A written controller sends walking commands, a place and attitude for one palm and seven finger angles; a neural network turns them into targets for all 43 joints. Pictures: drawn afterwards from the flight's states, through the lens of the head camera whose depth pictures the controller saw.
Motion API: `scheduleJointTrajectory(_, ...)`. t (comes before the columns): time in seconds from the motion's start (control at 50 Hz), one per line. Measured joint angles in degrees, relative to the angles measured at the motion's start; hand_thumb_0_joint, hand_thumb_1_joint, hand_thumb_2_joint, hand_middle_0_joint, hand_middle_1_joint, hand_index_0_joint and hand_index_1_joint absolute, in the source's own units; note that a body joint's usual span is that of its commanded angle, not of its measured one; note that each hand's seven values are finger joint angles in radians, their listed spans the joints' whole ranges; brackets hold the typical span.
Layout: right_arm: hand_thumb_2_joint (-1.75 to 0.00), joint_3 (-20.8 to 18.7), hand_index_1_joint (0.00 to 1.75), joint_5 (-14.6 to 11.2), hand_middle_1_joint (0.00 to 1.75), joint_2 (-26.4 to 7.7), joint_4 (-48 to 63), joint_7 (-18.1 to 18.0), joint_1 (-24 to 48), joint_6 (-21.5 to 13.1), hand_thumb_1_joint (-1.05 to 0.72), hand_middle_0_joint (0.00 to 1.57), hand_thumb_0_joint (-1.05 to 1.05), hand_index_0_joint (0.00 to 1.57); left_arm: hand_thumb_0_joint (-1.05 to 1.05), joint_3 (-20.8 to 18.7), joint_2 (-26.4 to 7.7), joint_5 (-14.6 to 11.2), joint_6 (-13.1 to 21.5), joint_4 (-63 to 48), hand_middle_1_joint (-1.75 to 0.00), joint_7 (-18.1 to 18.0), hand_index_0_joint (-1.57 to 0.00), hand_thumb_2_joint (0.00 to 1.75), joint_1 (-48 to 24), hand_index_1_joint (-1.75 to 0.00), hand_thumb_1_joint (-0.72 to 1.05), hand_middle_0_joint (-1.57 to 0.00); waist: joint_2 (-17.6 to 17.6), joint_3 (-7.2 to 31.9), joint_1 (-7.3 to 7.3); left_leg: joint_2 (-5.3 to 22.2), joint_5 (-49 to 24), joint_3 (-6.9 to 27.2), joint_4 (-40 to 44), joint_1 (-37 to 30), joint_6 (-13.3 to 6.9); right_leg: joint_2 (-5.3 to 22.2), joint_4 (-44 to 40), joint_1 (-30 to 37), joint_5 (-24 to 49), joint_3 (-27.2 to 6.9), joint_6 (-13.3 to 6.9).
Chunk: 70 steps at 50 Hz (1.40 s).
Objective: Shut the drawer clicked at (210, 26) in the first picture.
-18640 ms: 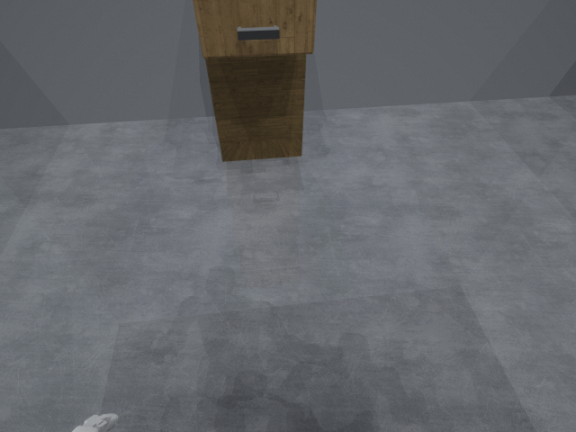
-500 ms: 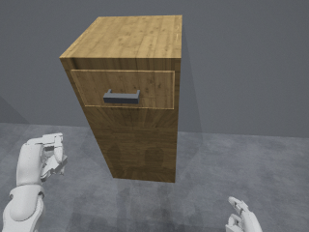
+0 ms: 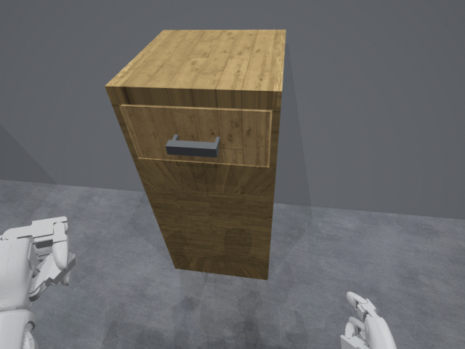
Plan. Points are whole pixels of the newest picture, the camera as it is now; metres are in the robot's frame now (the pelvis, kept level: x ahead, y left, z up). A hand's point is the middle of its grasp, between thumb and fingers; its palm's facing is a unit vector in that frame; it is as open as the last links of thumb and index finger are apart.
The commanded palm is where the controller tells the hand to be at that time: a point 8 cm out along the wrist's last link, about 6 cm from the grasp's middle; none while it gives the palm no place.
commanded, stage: step back with the hand held close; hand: left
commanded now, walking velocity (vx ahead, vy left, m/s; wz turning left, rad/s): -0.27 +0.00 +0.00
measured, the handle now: (194, 143) +0.61 +0.19 +0.02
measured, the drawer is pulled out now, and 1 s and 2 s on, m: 0.00 0.00 0.00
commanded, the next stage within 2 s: stop stepping back and stand still in 1.50 s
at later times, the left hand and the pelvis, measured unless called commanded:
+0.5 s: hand (45, 276) +0.15 +0.26 +0.15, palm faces +0.29 -0.81 -0.50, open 3.2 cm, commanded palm +0.09 +0.30 +0.17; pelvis -0.04 +0.02 +0.00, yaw -1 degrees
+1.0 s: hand (0, 323) +0.10 +0.27 +0.16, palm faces +0.37 -0.77 -0.52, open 3.2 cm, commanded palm +0.02 +0.31 +0.17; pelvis -0.10 +0.03 -0.02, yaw +2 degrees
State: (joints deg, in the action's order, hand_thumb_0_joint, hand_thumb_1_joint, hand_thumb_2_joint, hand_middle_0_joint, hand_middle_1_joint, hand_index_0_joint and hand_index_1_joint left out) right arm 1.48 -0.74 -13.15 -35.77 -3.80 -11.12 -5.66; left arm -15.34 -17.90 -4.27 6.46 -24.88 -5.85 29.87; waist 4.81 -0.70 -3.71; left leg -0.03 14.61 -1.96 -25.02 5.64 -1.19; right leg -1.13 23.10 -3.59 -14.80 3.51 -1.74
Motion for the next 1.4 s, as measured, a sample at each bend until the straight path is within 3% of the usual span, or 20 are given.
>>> scheduleJointTrajectory(0.14,-0.90,-0.5,0.30,0.2,0.30,-0.1,1.8,1.0,0.5,2.7,-0.90,0.20,0.01,0.21,0.02,-4.5,-2.3,0.5,4.1,-1.4,-1.60,0.5,-1.41,0.90,0.5,-1.60,0.88,-1.41,-0.4,0.1,2.13,0.5,-0.2,-0.1,-1.2,3.8,-0.1,-0.5,-0.5,-3.1,1.2,-0.1,0.2)
scheduleJointTrajectory(0.28,-0.90,-2.5,0.30,-0.2,0.30,-1.0,3.1,0.5,0.6,6.2,-0.91,0.20,0.01,0.20,0.01,-3.3,-3.1,0.9,4.1,-3.1,-1.60,0.6,-1.41,0.90,5.0,-1.60,0.89,-1.41,-1.5,-0.8,3.89,-0.4,-1.7,-1.0,-0.7,7.2,-1.1,0.5,0.6,-7.5,2.1,-0.9,1.1)
scheduleJointTrajectory(0.5,-0.90,-2.5,0.30,-0.4,0.30,0.1,4.5,-0.3,0.4,6.2,-0.91,0.20,0.01,0.20,0.02,-5.6,-6.0,1.3,4.8,-7.8,-1.60,-0.9,-1.41,0.90,6.4,-1.60,0.88,-1.41,-4.0,-2.0,3.65,-1.1,-2.9,-1.5,-3.3,12.0,-2.2,1.4,4.0,-12.5,3.1,-1.2,1.9)
scheduleJointTrajectory(0.78,-0.90,-1.3,0.30,0.3,0.30,0.9,4.7,0.0,0.0,2.7,-0.90,0.20,0.01,0.21,0.01,-6.1,-4.1,2.8,8.0,-9.1,-1.60,-1.6,-1.41,0.90,5.6,-1.60,0.88,-1.41,-3.7,-1.8,3.41,-0.5,-3.2,-0.7,-8.6,17.6,-2.9,0.9,6.5,-16.5,4.6,-0.4,2.2)
scheduleJointTrajectory(0.92,-0.90,-1.7,0.30,0.6,0.30,1.0,4.1,-0.3,-1.2,1.6,-0.90,0.20,0.01,0.21,0.01,-7.8,-5.6,3.8,9.5,-9.0,-1.60,-1.6,-1.41,0.90,4.0,-1.60,0.88,-1.41,-4.7,-2.4,4.70,-1.8,-4.2,0.7,-9.6,19.2,-3.2,-1.1,9.9,-17.6,2.8,-4.9,2.7)
scheduleJointTrajectory(1.06,-0.90,-2.3,0.30,0.6,0.30,1.2,3.4,0.4,0.5,1.4,-0.90,0.20,0.01,0.21,0.01,-9.4,-5.6,3.5,10.6,-9.9,-1.60,-0.9,-1.41,0.90,4.5,-1.60,0.88,-1.41,-4.5,-3.3,3.90,-1.1,-2.4,0.6,-12.6,21.5,-2.6,-2.2,12.1,-19.7,2.7,-6.0,2.1)
scheduleJointTrajectory(1.18,-0.90,-3.2,0.30,0.6,0.30,1.1,2.1,1.0,0.8,3.3,-0.90,0.20,0.01,0.21,0.01,-6.5,-5.2,2.7,10.5,-11.4,-1.60,-1.6,-1.41,0.90,4.4,-1.60,0.88,-1.41,-5.9,-2.0,5.07,-1.8,5.7,2.1,-16.5,22.1,0.3,-1.0,9.9,-20.4,4.8,-5.2,2.3)
scheduleJointTrajectory(1.22,-0.90,-3.2,0.30,0.6,0.30,1.1,2.0,0.6,0.6,3.7,-0.90,0.20,0.01,0.21,0.01,-6.8,-6.0,2.6,10.5,-11.9,-1.60,-1.9,-1.41,0.90,4.5,-1.60,0.88,-1.41,-6.5,-1.6,5.68,-1.6,-1.0,2.2,-12.2,20.9,-0.5,-0.5,9.8,-21.1,5.3,-4.8,2.9)
scheduleJointTrajectory(1.28,-0.90,-3.4,0.30,0.9,0.30,1.6,1.9,0.0,0.4,2.4,-0.91,0.20,0.01,0.20,0.01,-8.5,-7.2,3.4,11.0,-11.0,-1.60,-1.6,-1.41,0.90,4.2,-1.60,0.88,-1.41,-5.9,-1.9,5.57,-1.0,-4.9,2.4,-11.3,21.5,-2.7,-2.8,20.8,-23.0,-1.8,-6.4,3.1)
scheduleJointTrajectory(1.32,-0.90,-3.4,0.30,1.4,0.30,2.5,1.4,0.1,-0.2,0.9,-0.91,0.20,0.01,0.20,0.01,-9.5,-7.7,3.3,10.8,-10.6,-1.60,-1.7,-1.41,0.90,4.3,-1.60,0.88,-1.41,-5.0,-1.0,5.34,-0.1,-5.8,3.2,-9.0,21.5,-3.0,-4.9,30.2,-22.9,-6.6,-6.9,2.8)
scheduleJointTrajectory(1.36,-0.90,-3.0,0.30,1.7,0.30,3.4,0.7,0.8,-0.8,-0.5,-0.91,0.20,0.01,0.20,0.01,-10.0,-7.4,2.4,10.8,-11.1,-1.60,-2.1,-1.41,0.90,5.0,-1.60,0.88,-1.41,-4.8,0.3,4.45,1.0,-8.0,3.1,-5.5,21.3,-2.5,-4.9,31.9,-20.4,-10.4,-6.0,2.6)
scheduleJointTrajectory(1.4,-0.90,-2.4,0.30,1.9,0.30,4.0,0.1,1.3,-0.9,-1.7,-0.90,0.20,0.01,0.20,0.01,-9.6,-6.5,1.7,11.1,-11.8,-1.60,-2.3,-1.41,0.90,5.6,-1.60,0.88,-1.41,-4.8,1.4,3.39,2.0,-10.3,2.4,-2.0,21.1,-2.3,-4.0,27.9,-16.5,-13.0,-4.9,2.5)
